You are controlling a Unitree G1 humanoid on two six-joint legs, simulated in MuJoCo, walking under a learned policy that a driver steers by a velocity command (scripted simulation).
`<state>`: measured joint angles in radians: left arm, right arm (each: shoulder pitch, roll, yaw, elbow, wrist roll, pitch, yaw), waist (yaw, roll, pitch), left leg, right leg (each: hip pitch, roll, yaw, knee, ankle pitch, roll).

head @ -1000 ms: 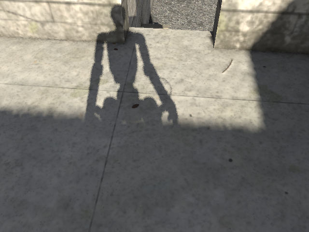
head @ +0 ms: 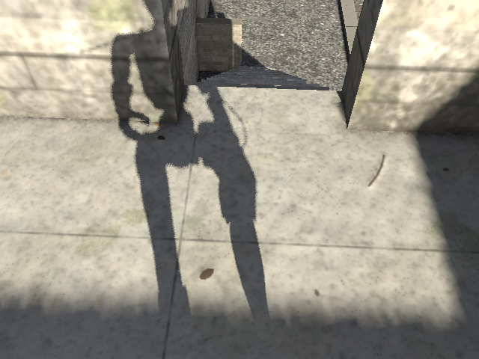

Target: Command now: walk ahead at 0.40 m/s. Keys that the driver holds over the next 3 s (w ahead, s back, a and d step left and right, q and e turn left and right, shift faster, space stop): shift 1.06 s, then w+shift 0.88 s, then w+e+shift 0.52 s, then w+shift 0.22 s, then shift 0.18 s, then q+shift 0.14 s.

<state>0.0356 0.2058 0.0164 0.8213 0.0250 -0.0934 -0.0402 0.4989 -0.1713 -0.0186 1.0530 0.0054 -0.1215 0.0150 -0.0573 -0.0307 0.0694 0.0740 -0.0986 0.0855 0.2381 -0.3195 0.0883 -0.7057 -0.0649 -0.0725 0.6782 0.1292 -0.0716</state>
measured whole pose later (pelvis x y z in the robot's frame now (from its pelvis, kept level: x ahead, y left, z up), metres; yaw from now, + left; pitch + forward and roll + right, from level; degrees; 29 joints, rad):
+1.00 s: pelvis +0.21 +0.03 +0.01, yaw +0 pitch -1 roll +0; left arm 0.31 0.13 0.00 1.14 0.01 -0.01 0.03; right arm 0.34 -0.12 0.01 1.13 -0.01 -0.02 -0.04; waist 0.01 0.00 0.01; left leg -0.14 -0.03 0.02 0.41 -0.25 0.03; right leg -0.24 0.03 -0.04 0.40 -0.13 -0.05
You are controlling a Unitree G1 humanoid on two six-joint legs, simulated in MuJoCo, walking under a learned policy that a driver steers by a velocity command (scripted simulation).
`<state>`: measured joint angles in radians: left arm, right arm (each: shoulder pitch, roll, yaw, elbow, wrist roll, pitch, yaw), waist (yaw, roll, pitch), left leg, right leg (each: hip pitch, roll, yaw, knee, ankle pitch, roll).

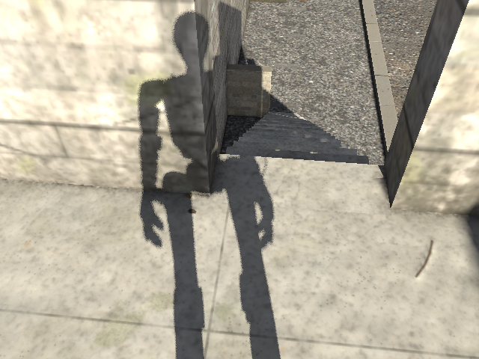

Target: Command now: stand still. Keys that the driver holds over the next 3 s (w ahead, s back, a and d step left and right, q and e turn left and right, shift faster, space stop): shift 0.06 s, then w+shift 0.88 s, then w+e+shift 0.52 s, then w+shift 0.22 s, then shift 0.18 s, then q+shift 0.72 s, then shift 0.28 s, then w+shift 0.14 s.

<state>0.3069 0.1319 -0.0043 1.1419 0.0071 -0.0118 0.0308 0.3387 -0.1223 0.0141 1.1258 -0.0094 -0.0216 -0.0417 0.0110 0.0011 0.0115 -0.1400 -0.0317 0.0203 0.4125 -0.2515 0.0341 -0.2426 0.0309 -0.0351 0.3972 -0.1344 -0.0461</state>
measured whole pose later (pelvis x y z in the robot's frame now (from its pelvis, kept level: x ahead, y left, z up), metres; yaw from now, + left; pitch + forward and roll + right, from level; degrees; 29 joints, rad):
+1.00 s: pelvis +0.51 -0.02 -0.01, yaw -2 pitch +1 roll +2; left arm 0.29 0.22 0.05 0.98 0.01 -0.11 -0.01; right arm 0.18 -0.26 -0.08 0.96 -0.05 -0.10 0.00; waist 0.02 -0.02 0.08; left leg -0.35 -0.07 0.16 0.49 -0.17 0.11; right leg -0.36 -0.04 0.05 1.29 -0.28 -0.10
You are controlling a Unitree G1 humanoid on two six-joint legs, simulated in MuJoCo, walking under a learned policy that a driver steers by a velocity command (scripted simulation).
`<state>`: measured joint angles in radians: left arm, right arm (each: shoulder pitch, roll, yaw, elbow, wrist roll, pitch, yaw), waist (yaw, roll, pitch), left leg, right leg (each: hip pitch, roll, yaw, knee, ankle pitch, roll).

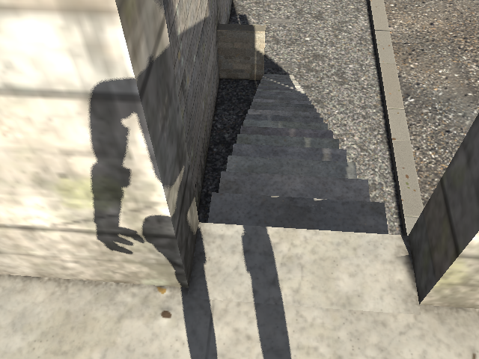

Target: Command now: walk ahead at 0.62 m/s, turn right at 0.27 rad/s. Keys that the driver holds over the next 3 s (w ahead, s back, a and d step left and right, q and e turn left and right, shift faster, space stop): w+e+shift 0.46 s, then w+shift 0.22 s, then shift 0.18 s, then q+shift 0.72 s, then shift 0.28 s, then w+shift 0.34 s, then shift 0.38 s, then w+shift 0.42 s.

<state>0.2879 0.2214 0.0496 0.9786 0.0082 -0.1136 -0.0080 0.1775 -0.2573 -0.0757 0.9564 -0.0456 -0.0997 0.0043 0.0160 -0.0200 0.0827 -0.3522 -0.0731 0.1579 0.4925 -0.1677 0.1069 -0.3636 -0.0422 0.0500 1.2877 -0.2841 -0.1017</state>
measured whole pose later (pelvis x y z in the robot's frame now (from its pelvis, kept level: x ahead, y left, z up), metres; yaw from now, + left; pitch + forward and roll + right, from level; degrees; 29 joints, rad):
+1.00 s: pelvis +0.33 +0.05 +0.01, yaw -26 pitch +2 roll -2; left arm 0.37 0.20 0.02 0.74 0.04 -0.03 0.00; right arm 0.28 -0.26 -0.06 0.70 -0.02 0.00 0.02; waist -0.01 0.05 0.01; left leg -0.58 0.04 0.04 0.96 -0.34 0.02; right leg -0.03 0.04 -0.02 0.32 -0.31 -0.02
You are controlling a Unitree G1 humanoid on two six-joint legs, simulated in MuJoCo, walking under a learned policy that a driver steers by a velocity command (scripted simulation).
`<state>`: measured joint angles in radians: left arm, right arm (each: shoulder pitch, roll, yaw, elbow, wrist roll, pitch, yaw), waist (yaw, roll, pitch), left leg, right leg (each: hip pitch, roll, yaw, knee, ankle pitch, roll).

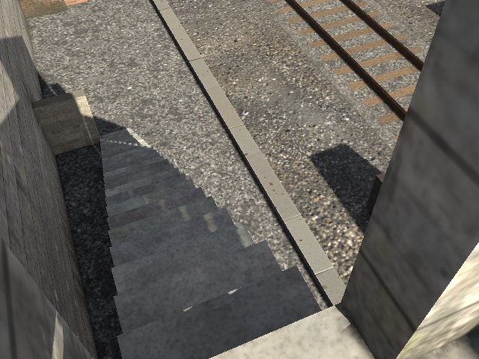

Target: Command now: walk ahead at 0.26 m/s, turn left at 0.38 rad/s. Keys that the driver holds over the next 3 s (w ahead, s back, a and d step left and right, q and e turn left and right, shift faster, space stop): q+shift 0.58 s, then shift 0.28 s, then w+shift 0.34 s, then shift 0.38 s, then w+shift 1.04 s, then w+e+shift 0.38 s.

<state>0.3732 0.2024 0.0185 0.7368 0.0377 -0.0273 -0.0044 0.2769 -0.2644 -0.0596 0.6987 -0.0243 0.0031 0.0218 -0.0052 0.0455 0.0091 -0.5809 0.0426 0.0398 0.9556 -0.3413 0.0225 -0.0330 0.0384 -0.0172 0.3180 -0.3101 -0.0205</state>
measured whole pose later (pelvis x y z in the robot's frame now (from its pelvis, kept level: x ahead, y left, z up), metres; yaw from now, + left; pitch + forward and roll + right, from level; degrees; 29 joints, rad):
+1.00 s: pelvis +0.11 -0.12 +0.00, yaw +39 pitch +0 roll +3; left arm 0.18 0.23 0.04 0.63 0.02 0.02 0.03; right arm 0.26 -0.28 -0.10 0.72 -0.01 0.11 0.00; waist 0.01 0.05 0.03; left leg -0.47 -0.18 -0.19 1.23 -0.38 -0.08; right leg -0.28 0.04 -0.03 0.50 -0.23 -0.10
